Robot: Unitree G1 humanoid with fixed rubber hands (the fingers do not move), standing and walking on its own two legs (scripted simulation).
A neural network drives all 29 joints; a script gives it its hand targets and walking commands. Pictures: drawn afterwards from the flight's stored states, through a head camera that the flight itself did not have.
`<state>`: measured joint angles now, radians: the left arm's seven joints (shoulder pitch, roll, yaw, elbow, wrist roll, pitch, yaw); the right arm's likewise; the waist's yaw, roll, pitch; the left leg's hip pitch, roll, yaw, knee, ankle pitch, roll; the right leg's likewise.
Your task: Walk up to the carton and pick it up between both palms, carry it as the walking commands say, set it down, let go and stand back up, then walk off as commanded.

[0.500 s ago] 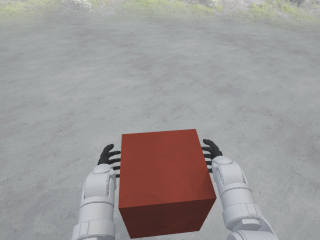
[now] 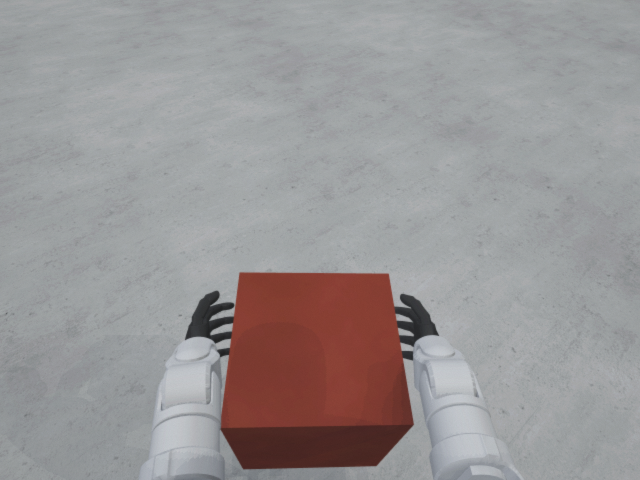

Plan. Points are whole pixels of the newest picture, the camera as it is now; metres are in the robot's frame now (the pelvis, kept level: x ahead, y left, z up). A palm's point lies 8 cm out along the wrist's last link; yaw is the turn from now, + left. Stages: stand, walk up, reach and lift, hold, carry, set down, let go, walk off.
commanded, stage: set down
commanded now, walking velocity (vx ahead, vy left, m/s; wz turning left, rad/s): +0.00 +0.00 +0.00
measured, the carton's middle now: (312, 375) +0.30 +0.05 -0.08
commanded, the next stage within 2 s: none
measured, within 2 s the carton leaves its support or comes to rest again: neither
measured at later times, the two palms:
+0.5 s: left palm (216, 368) +0.30 +0.19 -0.09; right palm (409, 356) +0.35 -0.10 -0.09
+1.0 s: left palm (228, 375) +0.33 +0.19 -0.17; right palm (396, 360) +0.38 -0.10 -0.17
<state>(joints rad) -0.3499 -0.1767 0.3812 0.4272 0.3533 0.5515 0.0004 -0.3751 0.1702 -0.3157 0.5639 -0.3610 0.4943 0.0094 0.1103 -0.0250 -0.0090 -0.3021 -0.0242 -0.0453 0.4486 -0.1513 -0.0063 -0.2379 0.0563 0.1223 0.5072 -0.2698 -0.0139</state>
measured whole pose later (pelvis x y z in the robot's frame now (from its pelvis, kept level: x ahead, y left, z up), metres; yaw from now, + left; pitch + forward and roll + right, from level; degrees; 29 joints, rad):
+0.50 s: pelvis -0.01 -0.01 -0.04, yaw +1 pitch +20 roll +0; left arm -0.42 -0.19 0.45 0.44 0.31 0.29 0.01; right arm -0.48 0.17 -0.35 0.58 -0.29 0.27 -0.03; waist 0.10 -0.04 -0.07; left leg -0.87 -0.02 -0.09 0.73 -0.21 -0.03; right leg -0.80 0.09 0.08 0.78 -0.33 -0.02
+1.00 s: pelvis -0.04 +0.00 -0.11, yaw +0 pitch +35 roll -1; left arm -0.59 -0.19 0.48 0.46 0.28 0.28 0.07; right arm -0.71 0.08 -0.39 0.67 -0.26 0.26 0.00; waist 0.07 -0.05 -0.20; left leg -1.40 -0.06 -0.08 1.09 -0.30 -0.02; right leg -1.33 0.10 0.09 1.16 -0.44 0.01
